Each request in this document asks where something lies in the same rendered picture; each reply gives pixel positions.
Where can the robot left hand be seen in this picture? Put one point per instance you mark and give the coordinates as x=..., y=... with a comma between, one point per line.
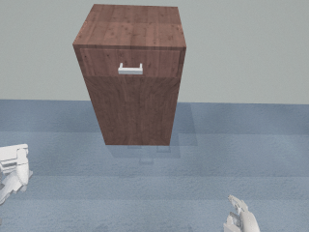
x=15, y=165

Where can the cabinet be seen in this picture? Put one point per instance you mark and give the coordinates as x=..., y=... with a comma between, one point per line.
x=133, y=110

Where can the drawer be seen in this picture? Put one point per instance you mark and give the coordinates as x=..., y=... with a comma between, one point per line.
x=106, y=61

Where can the robot right hand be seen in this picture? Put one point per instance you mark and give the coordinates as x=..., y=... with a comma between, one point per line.
x=245, y=222

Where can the handle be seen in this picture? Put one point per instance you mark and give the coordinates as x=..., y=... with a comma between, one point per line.
x=122, y=70

